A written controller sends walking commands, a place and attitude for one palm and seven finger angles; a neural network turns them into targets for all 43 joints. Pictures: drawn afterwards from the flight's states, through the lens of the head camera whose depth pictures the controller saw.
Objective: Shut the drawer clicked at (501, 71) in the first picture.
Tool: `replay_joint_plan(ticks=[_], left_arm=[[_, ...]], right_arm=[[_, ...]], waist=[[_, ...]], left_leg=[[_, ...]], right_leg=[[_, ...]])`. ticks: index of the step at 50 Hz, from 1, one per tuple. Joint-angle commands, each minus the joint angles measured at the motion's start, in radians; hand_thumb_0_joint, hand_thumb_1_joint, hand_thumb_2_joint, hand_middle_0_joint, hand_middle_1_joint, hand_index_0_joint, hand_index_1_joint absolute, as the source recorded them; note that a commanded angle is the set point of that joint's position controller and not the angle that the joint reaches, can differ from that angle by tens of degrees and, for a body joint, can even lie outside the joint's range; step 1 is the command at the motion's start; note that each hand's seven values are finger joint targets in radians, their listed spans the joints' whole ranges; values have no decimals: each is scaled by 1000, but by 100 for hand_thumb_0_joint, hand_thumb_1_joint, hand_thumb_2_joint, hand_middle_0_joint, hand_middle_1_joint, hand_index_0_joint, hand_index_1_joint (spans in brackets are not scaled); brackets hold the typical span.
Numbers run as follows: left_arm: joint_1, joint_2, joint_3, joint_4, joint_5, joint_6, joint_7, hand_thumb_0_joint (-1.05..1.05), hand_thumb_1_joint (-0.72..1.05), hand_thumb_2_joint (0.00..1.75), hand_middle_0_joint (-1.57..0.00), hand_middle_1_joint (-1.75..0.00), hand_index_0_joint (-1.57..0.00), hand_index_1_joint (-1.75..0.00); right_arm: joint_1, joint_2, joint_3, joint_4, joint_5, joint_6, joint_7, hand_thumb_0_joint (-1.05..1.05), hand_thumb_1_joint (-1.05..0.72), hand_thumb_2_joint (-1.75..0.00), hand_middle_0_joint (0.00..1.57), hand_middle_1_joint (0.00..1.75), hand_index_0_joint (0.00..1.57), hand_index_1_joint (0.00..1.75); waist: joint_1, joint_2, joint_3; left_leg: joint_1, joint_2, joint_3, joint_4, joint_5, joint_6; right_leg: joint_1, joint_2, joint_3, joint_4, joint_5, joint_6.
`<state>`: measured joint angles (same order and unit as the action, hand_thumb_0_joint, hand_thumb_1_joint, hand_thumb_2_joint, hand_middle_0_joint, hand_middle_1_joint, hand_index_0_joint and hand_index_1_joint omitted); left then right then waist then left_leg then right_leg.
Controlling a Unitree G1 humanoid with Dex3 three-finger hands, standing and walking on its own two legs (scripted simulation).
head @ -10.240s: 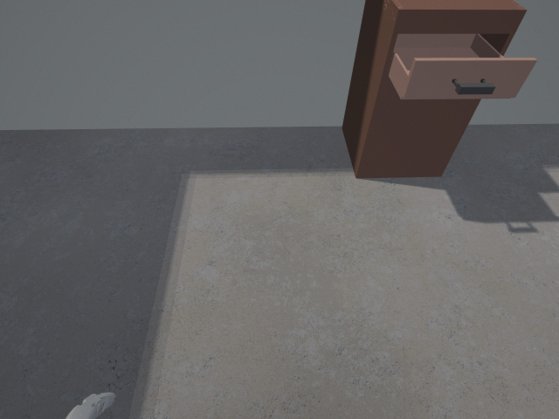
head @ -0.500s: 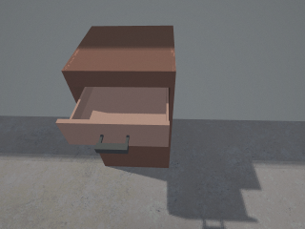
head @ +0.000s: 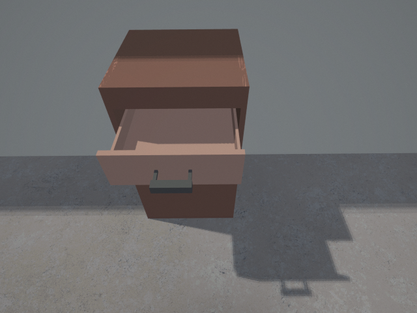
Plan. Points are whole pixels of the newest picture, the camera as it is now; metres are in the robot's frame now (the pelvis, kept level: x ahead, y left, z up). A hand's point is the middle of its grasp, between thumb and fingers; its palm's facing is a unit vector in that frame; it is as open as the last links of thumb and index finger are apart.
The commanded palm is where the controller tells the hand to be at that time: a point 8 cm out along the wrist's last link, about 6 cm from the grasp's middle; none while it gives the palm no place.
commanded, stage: come to a stop and stand still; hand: left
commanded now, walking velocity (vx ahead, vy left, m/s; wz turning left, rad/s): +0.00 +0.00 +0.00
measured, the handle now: (172, 179) +0.49 +0.13 -0.11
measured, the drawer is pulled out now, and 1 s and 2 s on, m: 0.20 0.20 0.20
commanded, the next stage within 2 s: look again from close up in 0.22 s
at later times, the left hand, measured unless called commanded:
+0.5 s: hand out of the picture -0.02 +0.14 -0.17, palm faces +0.05 -0.98 -0.17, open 7.3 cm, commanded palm none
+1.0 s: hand out of the picture +0.05 +0.12 -0.17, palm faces +0.01 -0.98 -0.19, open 7.3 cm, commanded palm none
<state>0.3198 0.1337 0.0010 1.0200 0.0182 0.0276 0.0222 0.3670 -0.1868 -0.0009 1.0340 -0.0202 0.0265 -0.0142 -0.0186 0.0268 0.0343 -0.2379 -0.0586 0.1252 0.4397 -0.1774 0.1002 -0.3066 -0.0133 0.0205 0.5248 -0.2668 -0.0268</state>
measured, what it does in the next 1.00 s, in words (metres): shifts its weight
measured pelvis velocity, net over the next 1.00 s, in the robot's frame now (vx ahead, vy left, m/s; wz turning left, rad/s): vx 0.06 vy -0.04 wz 0.01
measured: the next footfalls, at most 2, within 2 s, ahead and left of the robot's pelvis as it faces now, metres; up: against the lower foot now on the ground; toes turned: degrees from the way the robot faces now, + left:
none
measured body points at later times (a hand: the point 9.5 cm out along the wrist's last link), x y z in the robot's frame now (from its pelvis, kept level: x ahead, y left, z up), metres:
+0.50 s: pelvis +0.01 -0.01 +0.00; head +0.00 -0.03 +0.45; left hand -0.02 +0.19 -0.15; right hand +0.03 -0.24 -0.16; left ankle +0.05 +0.05 -0.74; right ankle +0.07 -0.13 -0.74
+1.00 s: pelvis +0.06 -0.04 +0.01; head +0.07 -0.05 +0.46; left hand +0.05 +0.18 -0.15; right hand +0.03 -0.24 -0.16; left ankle +0.05 +0.05 -0.74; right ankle +0.07 -0.13 -0.74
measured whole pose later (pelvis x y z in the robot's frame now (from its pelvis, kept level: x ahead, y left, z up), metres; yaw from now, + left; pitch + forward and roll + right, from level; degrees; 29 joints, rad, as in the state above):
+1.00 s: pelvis +0.06 -0.04 +0.01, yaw +1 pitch +0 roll +1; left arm 0.30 0.13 -0.01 1.12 0.01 -0.02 0.04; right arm 0.33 -0.13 0.03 1.13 -0.01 -0.02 -0.03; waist -0.02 0.01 0.02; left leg -0.16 -0.02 0.09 0.40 -0.24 0.03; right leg -0.21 0.05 0.02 0.44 -0.22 -0.05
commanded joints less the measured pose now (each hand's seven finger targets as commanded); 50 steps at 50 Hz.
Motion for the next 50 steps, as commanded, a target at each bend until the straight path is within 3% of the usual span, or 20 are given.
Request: replay_joint_plan(ticks=[1, 4, 8, 11, 17, 22, 30, 41, 45, 47, 50], left_arm=[[65, 83, 21, -18, 5, -12, 7, 0, 90, 90, -20, -30, -20, -30], [72, 71, 21, 0, 6, -9, 8, 0, 90, 90, -20, -30, -20, -30], [64, 65, 20, 11, 7, -11, 10, 0, 90, 90, -20, -30, -20, -30], [65, 59, 19, 14, 7, -15, 13, 0, 90, 90, -20, -30, -20, -30], [63, 58, 10, 20, 6, -36, 15, 0, 90, 90, -20, -30, -20, -30], [66, 62, 6, 26, 5, -43, 15, 0, 90, 90, -20, -30, -20, -30], [77, 61, 2, 39, 2, -47, 13, 0, 90, 90, -20, -30, -20, -30], [59, 56, -10, 66, -10, -62, 16, 0, 90, 90, -20, -30, -20, -30], [49, 62, -12, 71, -11, -62, 18, 0, 90, 90, -20, -30, -20, -30], [49, 64, -10, 76, -8, -59, 14, 0, 90, 90, -20, -30, -20, -30], [48, 61, -6, 69, -3, -53, 9, 0, 90, 90, -20, -30, -20, -30]], right_arm=[[-60, -108, -19, -56, 5, -31, -10, 0, -90, -90, 20, 30, 20, 30], [-51, -102, -21, -34, 5, -27, -12, 0, -90, -90, 20, 30, 20, 30], [-42, -97, -24, -17, 3, -22, -9, 0, -90, -90, 20, 30, 20, 30], [-36, -94, -25, -11, 3, -22, -8, 0, -90, -90, 20, 30, 20, 30], [-15, -73, -19, -5, 7, -29, -7, 0, -90, -90, 20, 30, 20, 30], [-6, -62, -15, 3, 9, -35, -6, 0, -90, -90, 20, 30, 20, 30], [-1, -53, -8, 12, 8, -44, -10, 0, -90, -90, 20, 30, 20, 30], [38, -31, 13, 58, 12, -66, -20, 0, -90, -90, 20, 30, 20, 30], [41, -26, 15, 71, 14, -66, -23, 0, -90, -90, 20, 30, 20, 30], [48, -33, 15, 79, 10, -66, -22, 0, -90, -90, 20, 30, 20, 30], [34, -44, 7, 79, 5, -66, -20, 0, -90, -90, 20, 30, 20, 30]], waist=[[47, 67, 48], [47, 54, 45], [38, -15, 70], [30, -15, 87], [5, -63, 74], [-2, -78, 71], [5, -9, 64], [7, -37, -1], [6, -45, 7], [5, -68, 12], [11, -33, 49]], left_leg=[[-132, 226, -309, -298, -428, -21], [-134, 232, -306, -296, -435, -16], [-152, 217, -289, -277, -448, -22], [-146, 209, -285, -273, -459, -29], [-41, 166, -228, -198, -337, -43], [-15, 158, -215, -180, -301, -47], [-26, 160, -215, -184, -272, -51], [42, 160, -171, -129, 4, -60], [50, 163, -161, -119, 44, -63], [46, 163, -159, -116, -50, -58], [28, 178, -178, -127, -124, -44]], right_leg=[[45, -4, 1, 11, -59, -12], [53, -4, -1, 15, -57, -12], [56, -9, 23, -41, -64, -15], [33, -14, 42, -63, -87, -17], [-41, -45, 121, -172, -136, -26], [-63, -53, 133, -201, -160, -25], [-28, -51, 125, -195, -95, -27], [85, -68, 120, -174, 161, -32], [105, -71, 117, -169, 215, -33], [103, -58, 108, -162, 113, -37], [63, -40, 94, -137, 42, -44]])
